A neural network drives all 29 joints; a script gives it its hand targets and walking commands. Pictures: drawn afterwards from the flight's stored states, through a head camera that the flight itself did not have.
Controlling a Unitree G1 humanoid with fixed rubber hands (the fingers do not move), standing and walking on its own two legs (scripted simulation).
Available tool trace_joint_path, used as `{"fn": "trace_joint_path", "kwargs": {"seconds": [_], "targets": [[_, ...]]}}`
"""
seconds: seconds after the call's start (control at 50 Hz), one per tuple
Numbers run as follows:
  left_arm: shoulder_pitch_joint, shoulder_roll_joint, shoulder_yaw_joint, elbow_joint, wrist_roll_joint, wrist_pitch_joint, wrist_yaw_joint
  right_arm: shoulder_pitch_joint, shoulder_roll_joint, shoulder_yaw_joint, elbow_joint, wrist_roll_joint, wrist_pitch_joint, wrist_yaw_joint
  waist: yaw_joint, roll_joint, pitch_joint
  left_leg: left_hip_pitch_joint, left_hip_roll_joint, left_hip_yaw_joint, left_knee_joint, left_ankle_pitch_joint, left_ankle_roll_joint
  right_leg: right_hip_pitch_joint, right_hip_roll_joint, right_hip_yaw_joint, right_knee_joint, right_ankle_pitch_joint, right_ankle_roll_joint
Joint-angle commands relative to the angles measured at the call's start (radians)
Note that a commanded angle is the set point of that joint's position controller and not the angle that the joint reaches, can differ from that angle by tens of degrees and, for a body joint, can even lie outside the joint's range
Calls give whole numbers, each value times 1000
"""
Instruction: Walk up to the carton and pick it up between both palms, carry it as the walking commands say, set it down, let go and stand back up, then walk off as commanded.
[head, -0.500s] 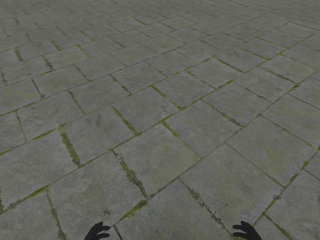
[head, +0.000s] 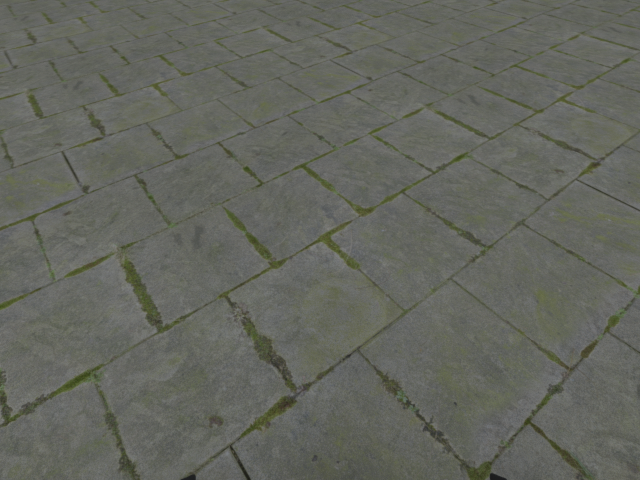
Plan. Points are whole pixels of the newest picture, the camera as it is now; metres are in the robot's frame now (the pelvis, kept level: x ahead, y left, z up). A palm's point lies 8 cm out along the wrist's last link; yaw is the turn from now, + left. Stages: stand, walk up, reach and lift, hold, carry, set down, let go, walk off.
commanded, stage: stand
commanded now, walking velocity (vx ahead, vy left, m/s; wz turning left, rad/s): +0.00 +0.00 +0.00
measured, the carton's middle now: out of the picture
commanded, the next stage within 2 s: walk up in 0.84 s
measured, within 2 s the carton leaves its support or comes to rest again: neither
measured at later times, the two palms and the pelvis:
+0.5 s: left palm out of the picture +0.08 +0.22 -0.12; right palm out of the picture +0.08 -0.23 -0.11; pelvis +0.00 +0.00 +0.01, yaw +0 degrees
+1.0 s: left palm out of the picture +0.03 +0.22 -0.12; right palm out of the picture +0.03 -0.22 -0.12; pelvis +0.01 +0.00 +0.01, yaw +0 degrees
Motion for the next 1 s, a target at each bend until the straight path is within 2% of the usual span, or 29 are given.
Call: {"fn": "trace_joint_path", "kwargs": {"seconds": [0.0,0.06,0.1,0.14,0.18,0.2,0.22,0.24,0.32,0.38,0.42,0.44,0.46,0.52,0.54,0.56,0.58,0.62,0.66,0.68,0.7,0.78,0.8,0.82,0.86,0.88,0.94,0.96,0.98], "targets": [[-2,102,37,-81,1,-24,10,-10,-84,-25,-78,3,-24,-12,1,-36,-40,27,41,-53,-106,167,38,14,-42,53,-106,194,-36],[-7,80,32,-83,6,-27,16,-12,-79,-25,-69,4,-25,-12,-1,3,-48,50,34,-33,-95,227,37,6,-43,64,-96,220,-47],[-10,93,36,-76,-7,-19,8,8,-93,-30,-49,6,-22,-10,-6,30,-23,28,45,-52,-119,181,38,12,-30,44,-113,189,-40],[10,78,38,-55,-4,-17,12,-14,-78,-27,-61,-1,-23,-13,5,-23,-29,30,58,-61,-118,189,52,-3,-33,49,-111,150,-38],[-4,91,40,-69,2,-21,11,-28,-89,-31,-51,1,-22,-17,9,28,-44,11,57,-73,-143,144,44,35,-30,42,-115,161,-40],[2,71,42,-57,0,-18,13,-29,-81,-29,-53,0,-24,-18,13,4,-31,-7,63,-79,-157,121,50,49,-34,47,-112,162,-36],[15,84,42,-45,1,-17,22,-13,-87,-32,-40,-5,-21,-20,3,-24,-32,28,54,-70,-145,183,48,39,-34,41,-112,196,-38],[14,87,44,-53,-4,-18,21,-10,-106,-37,-40,-2,-24,-26,10,29,-23,23,56,-72,-140,200,47,36,-40,55,-115,202,-41],[4,82,43,-31,-2,-28,15,16,-102,-41,-7,4,-22,-16,-10,-31,-8,55,45,-57,-139,165,41,6,-47,70,-157,166,-41],[38,80,47,-6,-5,-29,13,25,-102,-44,21,0,-20,-18,-4,25,2,45,57,-68,-158,129,48,21,-41,68,-165,155,-45],[16,89,52,-2,-4,-29,12,9,-93,-45,20,-3,-27,-14,-9,-42,-19,59,50,-60,-154,167,48,56,-45,61,-157,188,-44],[23,67,45,1,-6,-33,13,20,-107,-47,27,3,-26,-11,0,-4,-37,68,51,-60,-146,177,42,50,-48,63,-160,190,-43],[22,85,54,8,-1,-33,22,21,-67,-39,39,2,-27,-13,-12,-17,-21,75,45,-51,-153,190,44,43,-55,76,-168,189,-48],[47,69,52,36,-8,-26,22,13,-85,-46,64,4,-23,-23,3,5,6,41,50,-63,-174,182,41,73,-54,70,-179,197,-48],[42,66,46,44,-6,-26,26,37,-94,-46,73,3,-25,-23,-8,-18,-20,62,44,-60,-166,169,39,85,-59,72,-186,200,-52],[46,85,54,46,-6,-31,26,11,-92,-47,81,3,-27,-22,-2,6,-15,83,51,-59,-173,193,38,73,-63,76,-191,220,-53],[57,99,63,62,-6,-29,29,20,-74,-39,83,9,-32,-19,-1,-26,-25,94,53,-64,-177,212,40,86,-55,73,-191,226,-48],[37,80,54,69,-11,-30,29,9,-103,-54,99,8,-32,-24,-3,5,24,75,60,-69,-182,218,41,64,-62,74,-203,217,-57],[46,76,53,92,-8,-34,35,20,-110,-56,120,0,-28,-31,0,-6,28,73,68,-81,-203,220,50,81,-57,71,-202,220,-54],[70,76,56,112,-9,-30,35,44,-107,-58,136,0,-26,-30,0,25,15,100,61,-75,-206,211,46,72,-59,75,-213,190,-56],[48,71,55,109,-11,-30,33,39,-84,-53,143,9,-26,-30,-5,-3,22,92,59,-79,-207,188,47,76,-53,70,-208,185,-54],[61,80,57,148,-7,-28,37,47,-84,-53,180,4,-26,-30,-11,-19,53,90,71,-85,-222,203,53,73,-54,68,-218,204,-49],[66,67,55,164,-5,-30,34,70,-98,-60,198,4,-24,-28,-14,23,30,93,62,-75,-228,189,46,100,-57,68,-221,206,-45],[62,73,59,166,-9,-30,34,79,-71,-49,211,6,-24,-33,-14,-7,35,100,66,-81,-232,213,48,106,-60,67,-223,212,-49],[82,45,50,194,-12,-26,40,52,-86,-56,214,4,-25,-32,-5,22,21,118,67,-73,-235,237,53,108,-63,64,-221,226,-45],[94,82,57,200,-13,-24,41,65,-87,-57,223,8,-27,-33,-2,-6,14,140,72,-82,-238,251,47,99,-57,58,-232,238,-43],[98,96,64,229,-12,-29,38,77,-72,-52,262,13,-32,-35,4,-16,12,134,70,-76,-246,253,42,142,-67,62,-244,260,-47],[90,59,55,244,-15,-29,42,85,-64,-51,272,14,-33,-31,-13,-11,49,129,71,-77,-244,225,49,115,-68,76,-246,260,-48],[104,69,57,256,-15,-28,41,67,-74,-53,277,7,-32,-37,4,2,52,124,70,-80,-254,245,50,134,-72,66,-252,254,-48]]}}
